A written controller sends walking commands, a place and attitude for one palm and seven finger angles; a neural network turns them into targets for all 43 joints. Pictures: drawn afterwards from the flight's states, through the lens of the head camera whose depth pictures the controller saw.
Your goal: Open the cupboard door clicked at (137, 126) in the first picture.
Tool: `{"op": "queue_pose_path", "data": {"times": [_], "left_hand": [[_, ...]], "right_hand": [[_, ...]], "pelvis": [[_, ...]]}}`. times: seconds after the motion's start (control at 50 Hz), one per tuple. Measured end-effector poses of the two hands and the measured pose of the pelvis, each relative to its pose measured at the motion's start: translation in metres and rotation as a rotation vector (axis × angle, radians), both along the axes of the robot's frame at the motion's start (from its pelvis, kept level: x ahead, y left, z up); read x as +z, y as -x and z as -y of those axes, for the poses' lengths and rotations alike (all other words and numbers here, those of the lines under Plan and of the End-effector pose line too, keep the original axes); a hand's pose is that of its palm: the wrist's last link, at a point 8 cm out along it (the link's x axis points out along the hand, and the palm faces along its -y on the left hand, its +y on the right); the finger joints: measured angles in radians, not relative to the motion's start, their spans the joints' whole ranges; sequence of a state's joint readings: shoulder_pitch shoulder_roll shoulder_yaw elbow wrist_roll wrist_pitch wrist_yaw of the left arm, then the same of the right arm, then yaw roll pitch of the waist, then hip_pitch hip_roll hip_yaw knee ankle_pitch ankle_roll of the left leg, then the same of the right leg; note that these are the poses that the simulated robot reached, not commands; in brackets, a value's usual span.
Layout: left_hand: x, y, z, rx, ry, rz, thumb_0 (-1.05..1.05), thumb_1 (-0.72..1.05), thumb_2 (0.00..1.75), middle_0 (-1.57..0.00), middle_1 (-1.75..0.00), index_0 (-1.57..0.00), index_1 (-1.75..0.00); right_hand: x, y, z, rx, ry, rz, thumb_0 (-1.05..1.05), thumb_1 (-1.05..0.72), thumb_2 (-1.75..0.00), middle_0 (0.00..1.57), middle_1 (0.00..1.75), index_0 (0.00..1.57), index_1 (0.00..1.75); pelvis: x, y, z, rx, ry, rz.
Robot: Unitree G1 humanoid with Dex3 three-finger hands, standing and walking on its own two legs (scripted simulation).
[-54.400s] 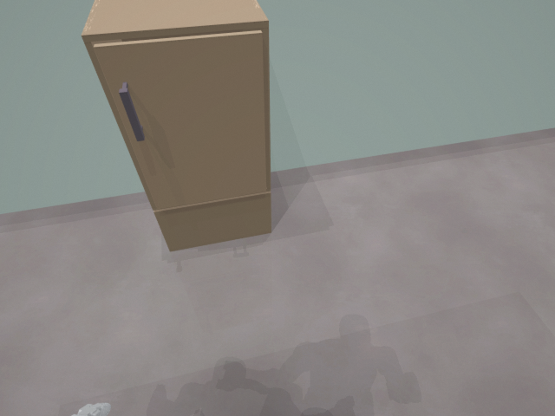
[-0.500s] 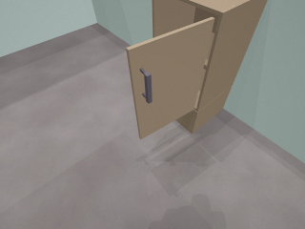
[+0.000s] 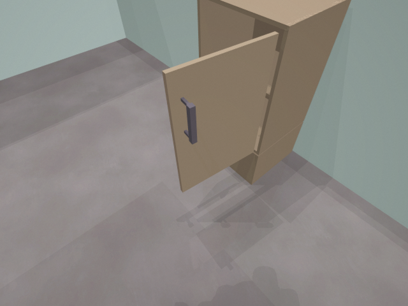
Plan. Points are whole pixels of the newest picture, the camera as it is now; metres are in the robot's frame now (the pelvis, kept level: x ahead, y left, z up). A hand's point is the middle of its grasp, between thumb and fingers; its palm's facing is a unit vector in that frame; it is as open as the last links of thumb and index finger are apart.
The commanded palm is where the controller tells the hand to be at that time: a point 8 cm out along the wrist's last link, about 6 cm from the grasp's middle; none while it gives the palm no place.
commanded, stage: look to check the result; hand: left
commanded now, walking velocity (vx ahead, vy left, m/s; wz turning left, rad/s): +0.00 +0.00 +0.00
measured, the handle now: (188, 121) +0.64 +0.09 -0.05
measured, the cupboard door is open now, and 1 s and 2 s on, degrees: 83 83 83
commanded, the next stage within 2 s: stand and wait in 0.52 s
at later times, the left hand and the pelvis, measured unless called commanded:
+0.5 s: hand out of the picture +0.07 +0.20 -0.16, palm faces +0.02 -0.96 -0.28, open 7.4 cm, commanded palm none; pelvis +0.02 -0.01 +0.00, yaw +0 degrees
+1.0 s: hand out of the picture +0.09 +0.21 -0.16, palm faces +0.00 -0.96 -0.29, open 7.4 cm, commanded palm none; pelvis +0.03 -0.01 +0.00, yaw +0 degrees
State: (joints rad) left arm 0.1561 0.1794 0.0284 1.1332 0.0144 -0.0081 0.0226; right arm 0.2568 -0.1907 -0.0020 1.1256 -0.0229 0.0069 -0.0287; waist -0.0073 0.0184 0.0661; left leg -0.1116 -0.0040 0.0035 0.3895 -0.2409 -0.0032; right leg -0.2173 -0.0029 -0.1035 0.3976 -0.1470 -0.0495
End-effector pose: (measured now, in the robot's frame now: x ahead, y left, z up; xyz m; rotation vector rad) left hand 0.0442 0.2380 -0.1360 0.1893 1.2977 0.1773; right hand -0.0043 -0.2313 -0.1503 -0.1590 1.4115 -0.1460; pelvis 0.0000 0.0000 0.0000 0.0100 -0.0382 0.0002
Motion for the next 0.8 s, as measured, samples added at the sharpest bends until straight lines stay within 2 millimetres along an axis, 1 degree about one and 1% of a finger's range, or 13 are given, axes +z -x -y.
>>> {"op": "queue_pose_path", "data": {"times": [0.18, 0.3, 0.6, 0.8], "left_hand": [[0.004, 0.001, -0.009, 0.005, -0.032, -0.026, 0.01, 0.90, 0.90, -0.20, -0.30, -0.20, -0.30], [0.006, -0.002, -0.013, 0.007, -0.045, -0.033, 0.01, 0.90, 0.90, -0.20, -0.30, -0.20, -0.30], [0.008, -0.025, -0.013, -0.009, -0.045, 0.004, 0.01, 0.90, 0.90, -0.20, -0.30, -0.20, -0.30], [0.010, -0.037, -0.015, -0.020, -0.048, 0.023, 0.01, 0.90, 0.90, -0.20, -0.30, -0.20, -0.30]], "right_hand": [[0.001, -0.009, 0.010, 0.014, 0.007, -0.010, 0.00, -0.91, -0.90, 0.20, 0.30, 0.20, 0.30], [0.002, -0.019, 0.017, 0.023, 0.019, -0.004, 0.00, -0.91, -0.90, 0.20, 0.30, 0.20, 0.30], [0.007, -0.050, 0.029, 0.045, 0.046, 0.045, 0.00, -0.91, -0.90, 0.20, 0.30, 0.20, 0.30], [0.009, -0.060, 0.031, 0.049, 0.051, 0.060, 0.00, -0.91, -0.90, 0.20, 0.30, 0.20, 0.30]], "pelvis": [[0.001, -0.005, 0.004, 0.002, 0.002, -0.006], [0.001, -0.009, 0.005, 0.003, 0.003, -0.006], [0.003, -0.018, 0.007, 0.004, 0.005, -0.009], [0.003, -0.022, 0.007, 0.003, 0.006, -0.011]]}}
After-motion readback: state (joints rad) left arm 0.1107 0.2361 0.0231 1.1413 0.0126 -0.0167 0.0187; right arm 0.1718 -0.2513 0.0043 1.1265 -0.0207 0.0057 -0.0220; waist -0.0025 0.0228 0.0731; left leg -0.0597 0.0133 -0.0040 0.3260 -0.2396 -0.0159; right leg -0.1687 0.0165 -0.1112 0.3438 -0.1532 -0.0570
